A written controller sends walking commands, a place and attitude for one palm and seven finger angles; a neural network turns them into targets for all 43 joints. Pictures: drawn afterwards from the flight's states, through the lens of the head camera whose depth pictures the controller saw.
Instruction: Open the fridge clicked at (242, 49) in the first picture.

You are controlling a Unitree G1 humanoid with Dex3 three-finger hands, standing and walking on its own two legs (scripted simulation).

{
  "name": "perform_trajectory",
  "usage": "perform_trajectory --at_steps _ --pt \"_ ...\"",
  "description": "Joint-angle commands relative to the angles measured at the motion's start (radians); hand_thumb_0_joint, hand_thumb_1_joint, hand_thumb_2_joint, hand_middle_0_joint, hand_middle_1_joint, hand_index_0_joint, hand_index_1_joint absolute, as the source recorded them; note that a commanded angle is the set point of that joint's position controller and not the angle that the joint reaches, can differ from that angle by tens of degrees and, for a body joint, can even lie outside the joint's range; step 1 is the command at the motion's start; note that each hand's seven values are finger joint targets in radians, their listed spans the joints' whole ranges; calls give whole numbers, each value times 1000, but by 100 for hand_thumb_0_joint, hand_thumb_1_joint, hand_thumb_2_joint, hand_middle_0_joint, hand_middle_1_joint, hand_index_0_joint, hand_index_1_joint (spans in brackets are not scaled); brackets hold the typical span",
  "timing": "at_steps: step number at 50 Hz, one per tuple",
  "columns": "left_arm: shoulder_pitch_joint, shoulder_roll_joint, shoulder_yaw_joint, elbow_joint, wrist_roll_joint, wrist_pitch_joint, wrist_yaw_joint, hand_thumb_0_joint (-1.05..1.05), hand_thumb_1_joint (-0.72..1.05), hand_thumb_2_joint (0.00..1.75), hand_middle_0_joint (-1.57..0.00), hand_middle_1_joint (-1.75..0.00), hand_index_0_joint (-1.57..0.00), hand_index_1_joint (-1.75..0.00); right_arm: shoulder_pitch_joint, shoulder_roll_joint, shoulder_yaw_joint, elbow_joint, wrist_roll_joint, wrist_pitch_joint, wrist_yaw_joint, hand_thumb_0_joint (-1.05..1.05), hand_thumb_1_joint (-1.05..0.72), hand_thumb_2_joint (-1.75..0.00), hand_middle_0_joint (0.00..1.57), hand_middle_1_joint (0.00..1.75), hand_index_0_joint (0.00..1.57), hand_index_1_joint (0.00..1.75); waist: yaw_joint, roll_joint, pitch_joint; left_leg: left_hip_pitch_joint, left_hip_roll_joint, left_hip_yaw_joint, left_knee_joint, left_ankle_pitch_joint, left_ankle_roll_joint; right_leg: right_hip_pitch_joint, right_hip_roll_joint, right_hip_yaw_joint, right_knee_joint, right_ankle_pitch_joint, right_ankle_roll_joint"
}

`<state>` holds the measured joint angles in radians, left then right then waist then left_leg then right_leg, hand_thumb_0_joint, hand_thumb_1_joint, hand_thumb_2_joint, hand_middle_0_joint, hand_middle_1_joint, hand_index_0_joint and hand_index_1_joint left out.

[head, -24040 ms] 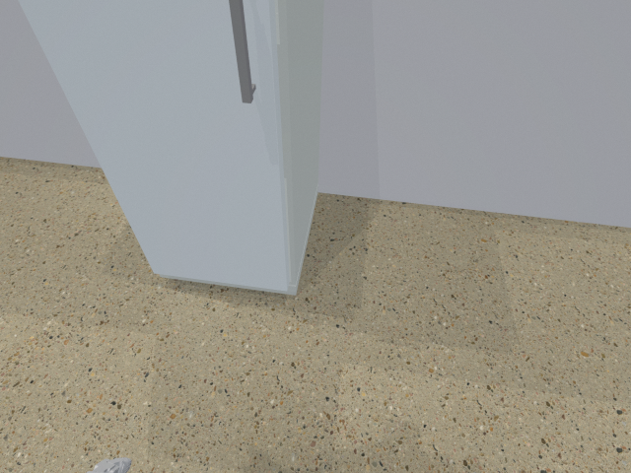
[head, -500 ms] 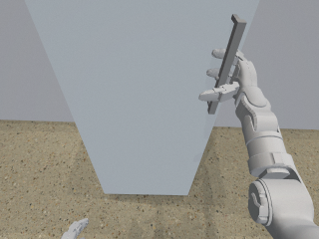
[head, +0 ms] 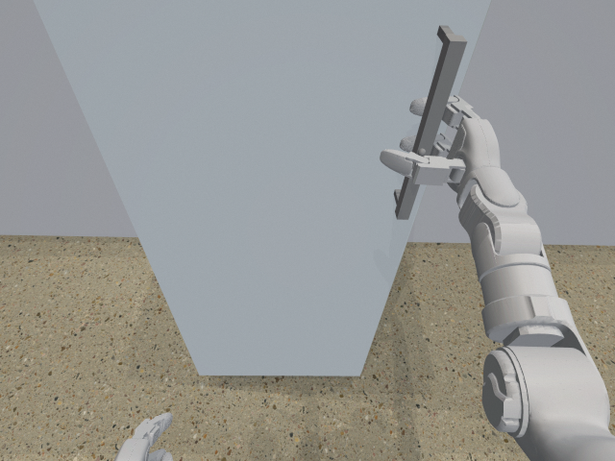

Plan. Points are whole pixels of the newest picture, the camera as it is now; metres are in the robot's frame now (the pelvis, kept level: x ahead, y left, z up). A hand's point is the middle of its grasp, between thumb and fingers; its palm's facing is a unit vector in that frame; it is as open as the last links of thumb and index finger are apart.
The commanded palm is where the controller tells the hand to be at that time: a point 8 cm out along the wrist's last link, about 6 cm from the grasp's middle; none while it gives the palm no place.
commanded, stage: grip the handle and tug to test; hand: right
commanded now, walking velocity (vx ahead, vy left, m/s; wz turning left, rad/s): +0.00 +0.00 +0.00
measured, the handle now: (420, 136) +0.49 -0.10 +0.20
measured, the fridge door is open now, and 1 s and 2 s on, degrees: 0 0 9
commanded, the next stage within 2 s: pull the door a little, standing still in 1.02 s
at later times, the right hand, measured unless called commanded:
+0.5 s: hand (411, 152) +0.44 -0.08 +0.21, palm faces -0.10 +1.00 +0.01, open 5.1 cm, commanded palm +0.42 -0.14 +0.21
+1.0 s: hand (411, 154) +0.43 -0.08 +0.21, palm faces -0.08 +1.00 +0.01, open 5.4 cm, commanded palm +0.39 -0.14 +0.21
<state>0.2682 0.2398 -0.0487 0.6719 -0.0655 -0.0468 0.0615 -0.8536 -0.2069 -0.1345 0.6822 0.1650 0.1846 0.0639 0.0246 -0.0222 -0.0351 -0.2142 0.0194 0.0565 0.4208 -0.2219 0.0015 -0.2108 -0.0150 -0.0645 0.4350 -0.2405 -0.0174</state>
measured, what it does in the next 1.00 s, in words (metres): stands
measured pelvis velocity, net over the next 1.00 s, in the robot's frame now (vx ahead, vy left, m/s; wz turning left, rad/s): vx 0.02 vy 0.01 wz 0.03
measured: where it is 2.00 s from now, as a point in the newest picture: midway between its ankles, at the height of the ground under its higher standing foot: outside the picture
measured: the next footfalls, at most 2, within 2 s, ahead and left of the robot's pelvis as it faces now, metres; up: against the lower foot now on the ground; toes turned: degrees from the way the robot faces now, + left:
none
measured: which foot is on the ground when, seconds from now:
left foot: down 0.00-1.00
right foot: down 0.00-1.00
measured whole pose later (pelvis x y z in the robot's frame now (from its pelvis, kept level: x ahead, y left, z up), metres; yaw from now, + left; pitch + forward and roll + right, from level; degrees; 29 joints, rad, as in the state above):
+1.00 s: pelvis +0.02 +0.01 +0.00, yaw +2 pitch +0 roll +0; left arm 0.25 0.24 -0.04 0.63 -0.07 0.00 0.05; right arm -0.68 -0.19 -0.15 0.42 0.16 0.27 0.04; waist 0.03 -0.04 -0.04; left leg -0.17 0.00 0.03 0.39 -0.22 0.01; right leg -0.15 -0.03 -0.09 0.39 -0.24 -0.01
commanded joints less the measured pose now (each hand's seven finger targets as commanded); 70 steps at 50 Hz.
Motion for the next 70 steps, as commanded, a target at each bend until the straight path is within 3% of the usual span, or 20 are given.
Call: perform_trajectory --at_steps 1,4,10,15,18,26,29,38,40,44,46,49,51,55,57,58,62,66,68,70 --pt "-58 113 49 -139 3 -50 0 0 90 90 -20 -30 -20 -30 -547 -130 -21 -273 6 -91 -7 0 -48 -72 41 134 41 134 7 32 -343 82 -28 -20 -16 322 29 165 8 43 -21 302 -21" --pt "-58 120 48 -138 2 -40 -1 0 90 90 -20 -30 -20 -30 -501 -151 -43 -222 10 -79 -4 0 -62 -78 42 136 42 136 2 81 -291 84 -28 -17 -26 305 26 126 6 42 -31 276 -22" --pt "-65 115 48 -144 3 -36 1 0 90 90 -20 -30 -20 -30 -539 -135 -27 -263 3 -71 -13 0 -90 -90 45 140 45 140 8 60 -302 77 -29 -18 -26 295 26 139 6 41 -31 270 -22" --pt "-69 114 48 -147 5 -36 4 0 90 90 -20 -30 -20 -30 -519 -169 -65 -273 7 -72 -17 0 -90 -90 45 140 45 140 -5 74 -322 99 -29 -21 -25 309 26 139 9 40 -30 281 -24" --pt "-69 118 46 -145 8 -26 5 0 90 90 -20 -30 -20 -30 -485 -207 -97 -242 1 -66 -29 0 -90 -90 45 140 45 140 -14 84 -288 112 -26 -22 -37 287 23 109 10 33 -41 256 -25" --pt "-78 108 45 -152 3 -24 9 0 90 90 -20 -30 -20 -30 -534 -147 -34 -261 -6 -66 -30 0 -90 -90 45 140 45 140 6 42 -294 86 -28 -26 -40 273 24 133 8 33 -41 242 -24" --pt "-69 116 48 -150 5 -26 10 0 90 90 -20 -30 -20 -30 -552 -158 -41 -266 -4 -75 -33 0 -90 -90 45 140 45 140 8 70 -306 97 -28 -25 -43 275 23 137 8 38 -45 246 -27" --pt "-97 113 52 -179 4 -30 -5 0 90 90 -20 -30 -20 -30 -403 -137 -44 -374 7 -84 -19 0 -90 -90 45 140 45 140 -30 63 -352 164 -29 -18 -29 355 31 160 7 32 -45 327 -22" --pt "-112 110 51 -185 1 -29 -8 0 90 90 -20 -30 -20 -30 -374 -131 -44 -423 14 -70 -15 0 -90 -90 45 140 45 140 -32 44 -347 160 -31 -21 -30 381 28 172 7 24 -42 337 -23" --pt "-127 118 52 -197 -1 -14 -7 0 90 90 -20 -30 -20 -30 -294 -154 -66 -461 15 -29 -12 0 -90 -90 45 140 45 140 -40 94 -330 185 -30 -20 -33 404 24 154 6 19 -50 347 -26" --pt "-140 111 51 -205 1 -10 -9 0 90 90 -20 -30 -20 -30 -292 -129 -43 -525 12 -8 -10 0 -90 -90 45 140 45 140 -38 44 -341 185 -29 -19 -27 431 26 171 9 16 -45 373 -23" --pt "-156 109 52 -219 0 7 -14 0 90 90 -20 -30 -20 -30 -185 -148 -73 -582 14 25 -14 0 -90 -90 45 140 45 140 -57 52 -354 221 -28 -16 -17 498 28 175 9 12 -39 437 -22" --pt "-163 106 51 -222 2 15 -17 0 90 90 -20 -30 -20 -30 -190 -117 -42 -625 13 49 -12 0 -90 -90 45 140 45 140 -46 43 -355 216 -28 -14 -13 528 25 188 11 8 -33 458 -20" --pt "-174 107 51 -232 4 37 -17 0 90 90 -20 -30 -20 -30 -134 -141 -70 -662 14 89 -15 0 -90 -90 45 140 45 140 -54 75 -354 238 -28 -12 -6 584 23 184 14 7 -27 496 -23" --pt "-180 102 47 -226 4 44 -16 0 90 90 -20 -30 -20 -30 -205 -70 6 -672 11 110 -14 0 -90 -90 45 140 45 140 -29 44 -342 205 -27 -11 -5 587 22 202 17 5 -18 503 -22" --pt "-172 105 53 -214 3 46 -10 0 90 90 -20 -30 -20 -30 -241 -77 4 -632 11 117 -21 0 -90 -90 45 140 45 140 -15 80 -320 185 -30 -10 -13 570 18 204 13 8 -12 487 -24" --pt "-179 99 49 -225 9 57 -14 0 90 90 -20 -30 -20 -30 -160 -71 -10 -668 8 138 -29 0 -90 -90 45 140 45 140 -40 40 -361 209 -27 -8 7 603 25 213 19 13 -6 532 -20" --pt "-200 94 45 -248 13 73 -25 0 90 90 -20 -30 -20 -30 -61 -72 -11 -746 11 140 -18 0 -90 -90 45 140 45 140 -57 48 -374 241 -21 -5 23 671 25 217 15 17 0 605 -21" --pt "-209 99 45 -264 16 81 -28 0 90 90 -20 -30 -20 -30 30 -84 -26 -770 17 144 -9 0 -90 -90 45 140 45 140 -71 101 -377 267 -19 -3 25 687 24 201 13 20 -2 612 -23" --pt "-226 93 40 -281 13 85 -34 0 90 90 -20 -30 -20 -30 64 -80 -21 -850 23 148 2 0 -90 -90 45 140 45 140 -76 76 -376 270 -17 -4 32 705 24 203 10 20 -3 638 -23"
